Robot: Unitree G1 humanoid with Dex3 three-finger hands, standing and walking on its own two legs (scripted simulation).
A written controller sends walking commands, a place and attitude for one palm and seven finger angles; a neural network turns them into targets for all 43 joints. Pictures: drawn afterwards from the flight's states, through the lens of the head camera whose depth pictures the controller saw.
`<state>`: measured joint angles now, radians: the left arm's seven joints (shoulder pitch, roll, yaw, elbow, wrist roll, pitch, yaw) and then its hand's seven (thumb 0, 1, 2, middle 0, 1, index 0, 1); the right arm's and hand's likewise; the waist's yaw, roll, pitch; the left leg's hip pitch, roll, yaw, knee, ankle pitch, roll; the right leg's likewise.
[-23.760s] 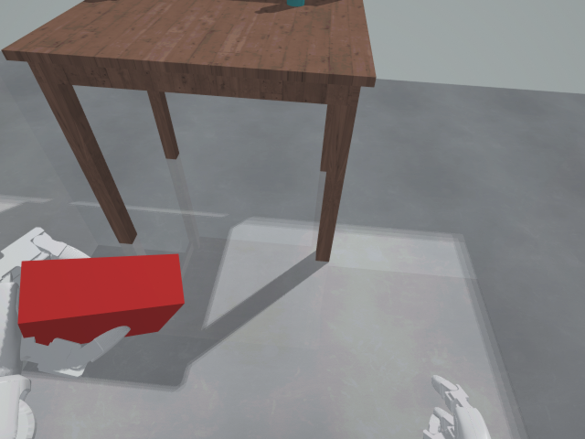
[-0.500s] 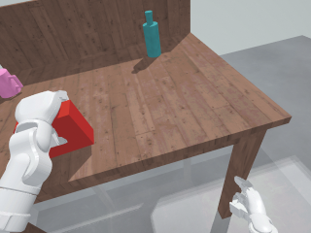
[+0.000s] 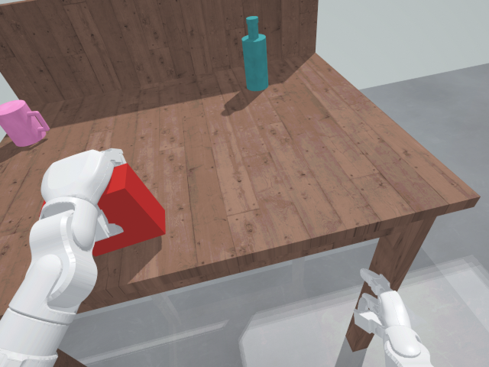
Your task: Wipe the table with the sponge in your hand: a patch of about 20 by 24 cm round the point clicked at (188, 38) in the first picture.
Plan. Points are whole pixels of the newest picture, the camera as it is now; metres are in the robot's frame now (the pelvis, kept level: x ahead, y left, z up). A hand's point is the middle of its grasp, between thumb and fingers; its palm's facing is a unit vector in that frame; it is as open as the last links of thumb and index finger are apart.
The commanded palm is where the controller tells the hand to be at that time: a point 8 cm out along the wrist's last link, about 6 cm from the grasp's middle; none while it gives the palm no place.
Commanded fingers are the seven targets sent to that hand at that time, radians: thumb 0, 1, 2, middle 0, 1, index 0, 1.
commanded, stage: move the sponge above the wiping area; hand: left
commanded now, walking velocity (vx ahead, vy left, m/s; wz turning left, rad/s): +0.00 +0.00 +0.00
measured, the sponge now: (117, 220) +0.27 +0.27 +0.12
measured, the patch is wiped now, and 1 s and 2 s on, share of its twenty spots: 0.05 0.10 0.10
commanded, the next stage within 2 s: none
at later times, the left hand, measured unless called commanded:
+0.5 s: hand (112, 207) +0.26 +0.26 +0.17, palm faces +0.08 -0.07 -0.99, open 9.6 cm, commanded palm +0.23 +0.26 +0.27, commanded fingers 0.00 0.10 1.30 -1.20 -1.60 -1.20 -1.60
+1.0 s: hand (108, 207) +0.26 +0.26 +0.17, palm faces +0.07 -0.02 -1.00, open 9.6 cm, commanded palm +0.22 +0.27 +0.28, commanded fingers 0.00 0.10 1.30 -1.20 -1.60 -1.20 -1.60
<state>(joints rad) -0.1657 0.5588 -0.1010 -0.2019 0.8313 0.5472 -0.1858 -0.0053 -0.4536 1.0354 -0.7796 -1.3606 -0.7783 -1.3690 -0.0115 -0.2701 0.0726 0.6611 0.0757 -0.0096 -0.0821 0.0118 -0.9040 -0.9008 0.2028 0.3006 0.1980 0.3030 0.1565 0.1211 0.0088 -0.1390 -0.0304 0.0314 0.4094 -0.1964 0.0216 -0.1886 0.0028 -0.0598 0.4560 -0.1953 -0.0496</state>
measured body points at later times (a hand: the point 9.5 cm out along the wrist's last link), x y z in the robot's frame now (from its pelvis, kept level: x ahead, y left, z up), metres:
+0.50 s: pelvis +0.00 -0.01 +0.00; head -0.01 -0.07 +0.44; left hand +0.26 +0.26 +0.22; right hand +0.27 -0.21 -0.07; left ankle +0.02 +0.11 -0.74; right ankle +0.04 -0.09 -0.74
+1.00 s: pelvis +0.00 -0.02 +0.00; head -0.03 -0.08 +0.44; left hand +0.25 +0.26 +0.23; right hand +0.25 -0.22 -0.08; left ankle +0.02 +0.11 -0.74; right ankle +0.04 -0.09 -0.74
